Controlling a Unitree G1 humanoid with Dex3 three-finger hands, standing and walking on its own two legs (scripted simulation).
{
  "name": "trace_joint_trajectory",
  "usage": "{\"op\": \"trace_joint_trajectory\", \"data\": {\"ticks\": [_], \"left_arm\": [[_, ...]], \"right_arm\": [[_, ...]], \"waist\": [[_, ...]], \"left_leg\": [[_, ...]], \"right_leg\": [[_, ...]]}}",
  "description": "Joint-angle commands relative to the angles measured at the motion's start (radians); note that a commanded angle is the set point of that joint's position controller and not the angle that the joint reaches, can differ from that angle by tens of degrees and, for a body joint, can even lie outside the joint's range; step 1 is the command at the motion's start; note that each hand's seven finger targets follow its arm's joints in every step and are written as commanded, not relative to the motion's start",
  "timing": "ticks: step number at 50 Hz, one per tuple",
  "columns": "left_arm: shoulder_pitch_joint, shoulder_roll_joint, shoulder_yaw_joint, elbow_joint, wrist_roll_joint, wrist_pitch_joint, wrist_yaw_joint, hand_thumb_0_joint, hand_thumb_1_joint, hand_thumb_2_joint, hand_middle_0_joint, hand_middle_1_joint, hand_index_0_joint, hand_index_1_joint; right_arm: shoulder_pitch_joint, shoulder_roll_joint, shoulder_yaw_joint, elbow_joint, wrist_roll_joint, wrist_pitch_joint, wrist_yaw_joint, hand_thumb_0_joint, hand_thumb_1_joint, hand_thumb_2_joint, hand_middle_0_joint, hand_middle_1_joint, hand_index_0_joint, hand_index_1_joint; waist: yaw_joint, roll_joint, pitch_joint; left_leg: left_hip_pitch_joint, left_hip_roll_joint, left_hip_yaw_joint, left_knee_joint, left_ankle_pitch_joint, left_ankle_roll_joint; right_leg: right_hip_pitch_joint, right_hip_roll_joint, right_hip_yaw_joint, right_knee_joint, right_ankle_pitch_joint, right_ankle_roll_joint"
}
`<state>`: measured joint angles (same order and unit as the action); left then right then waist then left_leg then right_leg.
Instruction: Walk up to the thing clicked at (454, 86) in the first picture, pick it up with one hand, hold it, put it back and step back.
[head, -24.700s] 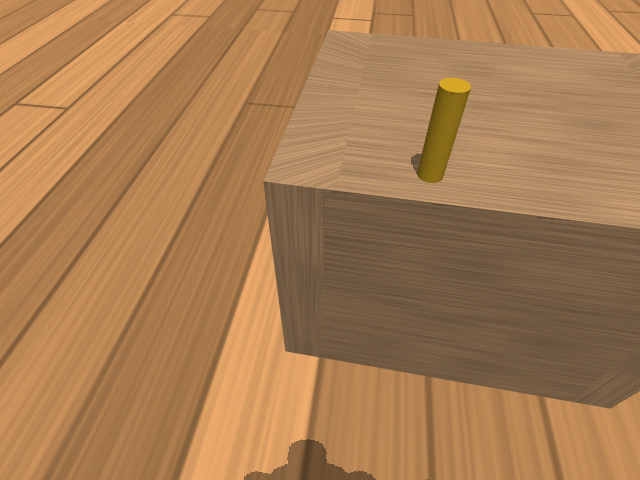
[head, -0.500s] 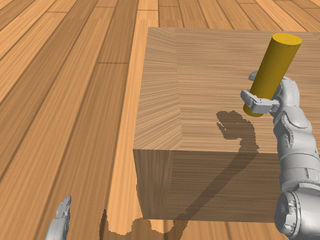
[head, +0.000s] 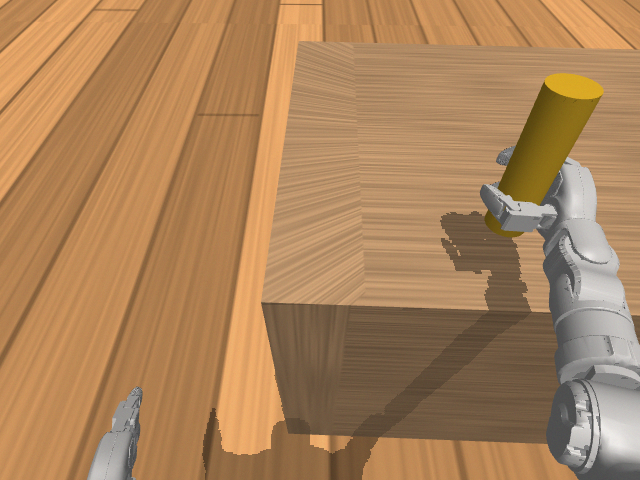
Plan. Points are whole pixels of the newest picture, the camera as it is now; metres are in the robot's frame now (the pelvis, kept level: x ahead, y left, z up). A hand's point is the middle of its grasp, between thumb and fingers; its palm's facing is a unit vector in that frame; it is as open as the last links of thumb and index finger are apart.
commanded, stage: lower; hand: right
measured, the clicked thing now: (533, 165) +0.45 -0.20 +0.18
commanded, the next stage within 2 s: loosen in 1.18 s
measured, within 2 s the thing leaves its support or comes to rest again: rests again in 1.06 s
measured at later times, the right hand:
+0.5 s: hand (492, 217) +0.45 -0.18 +0.08, palm faces +0.10 +1.00 +0.02, open 7.4 cm
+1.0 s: hand (488, 228) +0.46 -0.19 +0.06, palm faces +0.10 +0.99 +0.02, open 7.4 cm
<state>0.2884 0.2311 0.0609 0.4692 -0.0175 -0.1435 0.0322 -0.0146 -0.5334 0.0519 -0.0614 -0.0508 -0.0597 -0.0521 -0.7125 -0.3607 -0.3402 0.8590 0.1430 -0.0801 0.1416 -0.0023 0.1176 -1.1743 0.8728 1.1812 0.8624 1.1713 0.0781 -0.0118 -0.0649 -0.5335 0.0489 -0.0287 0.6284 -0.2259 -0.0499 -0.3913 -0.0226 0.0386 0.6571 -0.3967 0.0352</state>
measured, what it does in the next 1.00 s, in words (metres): stands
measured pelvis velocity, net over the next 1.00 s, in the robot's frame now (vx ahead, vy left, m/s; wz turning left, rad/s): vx -0.01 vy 0.00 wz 0.00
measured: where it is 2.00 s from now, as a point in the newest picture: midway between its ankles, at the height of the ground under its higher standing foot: outside the picture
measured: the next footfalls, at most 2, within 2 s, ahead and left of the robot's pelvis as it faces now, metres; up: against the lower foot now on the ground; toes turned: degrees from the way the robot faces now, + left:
none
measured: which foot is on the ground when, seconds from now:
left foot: down 0.00-1.00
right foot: down 0.00-1.00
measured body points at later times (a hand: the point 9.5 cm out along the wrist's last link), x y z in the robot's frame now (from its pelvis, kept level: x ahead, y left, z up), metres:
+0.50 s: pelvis -0.01 +0.00 -0.01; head +0.05 +0.00 +0.43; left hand +0.13 +0.27 -0.07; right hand +0.44 -0.24 +0.09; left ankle +0.05 +0.15 -0.72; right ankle -0.04 -0.14 -0.72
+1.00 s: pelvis -0.01 +0.00 -0.03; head +0.06 -0.02 +0.42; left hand +0.13 +0.26 -0.07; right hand +0.45 -0.24 +0.06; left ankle +0.05 +0.15 -0.72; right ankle -0.04 -0.14 -0.72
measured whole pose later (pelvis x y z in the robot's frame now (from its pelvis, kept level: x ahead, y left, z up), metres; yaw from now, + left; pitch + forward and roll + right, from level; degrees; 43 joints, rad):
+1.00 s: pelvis -0.01 +0.00 -0.03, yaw +0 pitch +14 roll +0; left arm 0.35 0.23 0.05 0.27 0.01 -0.12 0.02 -0.01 -0.54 0.06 -0.06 -0.05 -0.06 -0.05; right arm -0.73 -0.39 -0.38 1.00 0.10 -0.27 0.14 0.00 0.12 -1.18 0.88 1.18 0.86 1.17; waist 0.14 0.02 -0.10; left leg -0.78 0.04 -0.04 0.83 -0.29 -0.05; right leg -0.65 -0.02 0.04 0.89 -0.48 0.03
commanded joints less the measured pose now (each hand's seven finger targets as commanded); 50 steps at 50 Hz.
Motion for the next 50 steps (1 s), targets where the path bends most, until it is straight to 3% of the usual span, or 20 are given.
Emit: {"op": "trace_joint_trajectory", "data": {"ticks": [1,4,6,8,12,14,19,24,27,30,31,34,37,38,39,42,46,47,48,50], "left_arm": [[-0.042,0.139,0.064,-0.186,-0.005,-0.051,0.010,0.000,-0.555,0.057,-0.052,-0.043,-0.046,-0.049],[-0.003,0.110,0.039,-0.174,-0.003,-0.041,0.001,0.000,-0.548,0.053,-0.052,-0.046,-0.050,-0.048],[-0.012,0.155,0.078,-0.214,-0.003,-0.041,0.008,0.000,-0.552,0.058,-0.052,-0.047,-0.048,-0.051],[0.016,0.147,0.074,-0.194,-0.001,-0.035,0.009,0.000,-0.547,0.056,-0.051,-0.049,-0.050,-0.050],[-0.042,0.158,0.080,-0.239,0.001,-0.040,0.013,0.000,-0.552,0.061,-0.050,-0.047,-0.046,-0.051],[-0.015,0.118,0.041,-0.213,0.002,-0.036,0.009,0.000,-0.550,0.057,-0.051,-0.047,-0.048,-0.050],[-0.037,0.113,0.019,-0.252,0.004,-0.037,0.015,0.000,-0.541,0.048,-0.052,-0.045,-0.051,-0.045],[0.049,0.116,0.030,-0.225,0.007,-0.036,0.019,0.000,-0.540,0.047,-0.052,-0.047,-0.052,-0.046],[-0.014,0.152,0.054,-0.323,0.007,-0.045,0.022,0.000,-0.544,0.052,-0.052,-0.047,-0.050,-0.048],[0.021,0.136,0.048,-0.291,0.009,-0.044,0.020,0.000,-0.546,0.053,-0.051,-0.046,-0.049,-0.048],[0.001,0.103,0.011,-0.312,0.008,-0.048,0.016,0.000,-0.549,0.055,-0.051,-0.047,-0.048,-0.049],[0.032,0.125,0.028,-0.326,0.012,-0.046,0.019,0.000,-0.554,0.059,-0.051,-0.046,-0.046,-0.050],[0.054,0.160,0.063,-0.324,0.012,-0.040,0.018,0.000,-0.551,0.059,-0.051,-0.048,-0.048,-0.051],[0.072,0.131,0.039,-0.303,0.014,-0.036,0.013,0.000,-0.558,0.062,-0.053,-0.048,-0.048,-0.053],[0.048,0.166,0.076,-0.335,0.015,-0.039,0.015,0.000,-0.553,0.057,-0.050,-0.046,-0.046,-0.050],[0.072,0.114,0.032,-0.307,0.020,-0.037,0.007,0.000,-0.555,0.057,-0.051,-0.046,-0.046,-0.050],[0.018,0.186,0.086,-0.421,0.015,-0.040,0.013,0.000,-0.552,0.056,-0.052,-0.048,-0.048,-0.051],[0.087,0.175,0.092,-0.356,0.021,-0.034,0.011,0.000,-0.558,0.061,-0.050,-0.047,-0.044,-0.052],[0.087,0.149,0.066,-0.342,0.019,-0.031,0.007,0.000,-0.550,0.055,-0.050,-0.049,-0.048,-0.051],[0.009,0.154,0.062,-0.423,0.016,-0.039,0.006,0.000,-0.559,0.060,-0.050,-0.045,-0.043,-0.051]], "right_arm": [[-0.439,-0.234,-0.042,-0.197,0.015,-0.097,0.009,0.000,-0.452,-1.312,1.357,1.429,1.380,1.429],[-0.454,-0.218,-0.025,-0.218,0.010,-0.124,0.011,0.000,-0.456,-1.314,1.351,1.426,1.374,1.426],[-0.480,-0.274,-0.057,-0.233,0.006,-0.141,0.009,0.000,-0.478,-1.336,1.376,1.451,1.399,1.451],[-0.465,-0.257,-0.055,-0.205,0.009,-0.150,0.011,0.000,-0.465,-1.349,1.385,1.467,1.410,1.467],[-0.492,-0.268,-0.063,-0.198,0.003,-0.175,0.003,0.000,-0.464,-1.352,1.388,1.471,1.414,1.471],[-0.453,-0.231,-0.042,-0.125,0.000,-0.181,0.005,0.000,-0.460,-1.354,1.388,1.473,1.414,1.473],[-0.481,-0.275,-0.058,-0.130,-0.006,-0.209,0.006,0.000,-0.437,-1.367,1.394,1.489,1.423,1.489],[-0.464,-0.288,-0.067,-0.092,-0.006,-0.221,0.010,0.000,-0.427,-1.345,1.370,1.462,1.397,1.463],[-0.501,-0.299,-0.071,-0.117,-0.008,-0.229,0.006,0.000,-0.423,-1.340,1.367,1.459,1.394,1.459],[-0.459,-0.265,-0.070,-0.054,-0.006,-0.230,0.002,0.000,-0.424,-1.300,1.335,1.415,1.359,1.415],[-0.504,-0.265,-0.062,-0.122,-0.005,-0.243,0.005,0.000,-0.440,-1.301,1.339,1.415,1.361,1.415],[-0.491,-0.265,-0.045,-0.114,-0.018,-0.250,0.008,0.000,-0.443,-1.294,1.330,1.405,1.352,1.405],[-0.454,-0.293,-0.078,-0.065,-0.017,-0.243,0.007,0.000,-0.438,-1.303,1.335,1.414,1.358,1.414],[-0.457,-0.257,-0.054,-0.079,-0.016,-0.243,0.009,0.000,-0.458,-1.300,1.329,1.406,1.350,1.406],[-0.482,-0.285,-0.084,-0.083,-0.013,-0.247,0.006,0.000,-0.446,-1.308,1.341,1.420,1.363,1.420],[-0.474,-0.245,-0.062,-0.080,-0.019,-0.252,-0.002,0.000,-0.427,-1.314,1.338,1.425,1.363,1.425],[-0.476,-0.293,-0.080,-0.100,-0.027,-0.262,-0.007,0.000,-0.467,-1.308,1.339,1.415,1.360,1.415],[-0.481,-0.244,-0.052,-0.123,-0.028,-0.261,-0.003,0.000,-0.441,-1.307,1.334,1.415,1.356,1.416],[-0.435,-0.231,-0.052,-0.047,-0.024,-0.257,-0.002,0.000,-0.466,-1.315,1.348,1.425,1.369,1.426],[-0.451,-0.260,-0.085,-0.083,-0.019,-0.265,-0.003,0.000,-0.448,-1.310,1.339,1.419,1.360,1.420]], "waist": [[0.008,0.006,-0.360],[0.009,-0.030,-0.360],[0.019,-0.035,-0.431],[0.027,-0.033,-0.412],[0.021,-0.038,-0.427],[0.028,-0.030,-0.376],[0.021,-0.020,-0.401],[0.042,-0.027,-0.391],[0.046,-0.025,-0.462],[0.058,0.004,-0.375],[0.044,-0.032,-0.412],[0.046,-0.052,-0.468],[0.049,-0.071,-0.461],[0.048,-0.077,-0.441],[0.059,-0.068,-0.462],[0.043,-0.055,-0.412],[0.062,-0.033,-0.492],[0.062,-0.081,-0.490],[0.066,-0.049,-0.416],[0.048,-0.041,-0.466]], "left_leg": [[0.253,-0.037,0.054,-0.015,0.287,0.040],[0.224,-0.043,0.055,0.000,0.271,0.046],[0.238,-0.041,0.051,0.017,0.309,0.046],[0.232,-0.040,0.048,0.027,0.317,0.048],[0.217,-0.037,0.044,0.037,0.278,0.049],[0.194,-0.037,0.043,0.034,0.233,0.045],[0.187,-0.034,0.037,0.038,0.171,0.038],[0.157,-0.033,0.031,0.051,0.163,0.035],[0.169,-0.034,0.034,0.073,0.202,0.037],[0.127,-0.034,0.036,0.069,0.145,0.034],[0.130,-0.034,0.034,0.072,0.144,0.034],[0.140,-0.037,0.040,0.105,0.212,0.043],[0.095,-0.044,0.048,0.121,0.231,0.047],[0.093,-0.042,0.045,0.121,0.219,0.047],[0.089,-0.041,0.044,0.127,0.225,0.050],[0.094,-0.037,0.039,0.126,0.187,0.047],[0.090,-0.046,0.049,0.145,0.215,0.045],[0.077,-0.045,0.050,0.159,0.230,0.052],[0.035,-0.048,0.054,0.150,0.193,0.048],[0.057,-0.045,0.051,0.155,0.189,0.050]], "right_leg": [[0.021,0.023,-0.047,-0.057,0.360,-0.024],[0.020,0.017,-0.043,-0.045,0.385,-0.014],[0.039,0.019,-0.042,-0.025,0.421,-0.014],[0.016,0.022,-0.043,-0.015,0.419,-0.016],[-0.021,0.023,-0.044,-0.001,0.363,-0.018],[-0.066,0.025,-0.045,0.001,0.299,-0.025],[-0.102,0.028,-0.048,0.009,0.214,-0.035],[-0.122,0.033,-0.053,0.029,0.190,-0.039],[-0.105,0.032,-0.049,0.048,0.229,-0.034],[-0.164,0.031,-0.048,0.051,0.166,-0.041],[-0.148,0.030,-0.049,0.057,0.173,-0.040],[-0.119,0.029,-0.046,0.073,0.261,-0.025],[-0.096,0.023,-0.035,0.088,0.348,-0.016],[-0.120,0.026,-0.039,0.090,0.313,-0.019],[-0.120,0.024,-0.036,0.092,0.319,-0.016],[-0.181,0.030,-0.047,0.095,0.235,-0.025],[-0.133,0.022,-0.033,0.112,0.294,-0.023],[-0.117,0.021,-0.031,0.107,0.337,-0.012],[-0.149,0.020,-0.031,0.114,0.305,-0.018],[-0.152,0.020,-0.027,0.116,0.301,-0.017]]}}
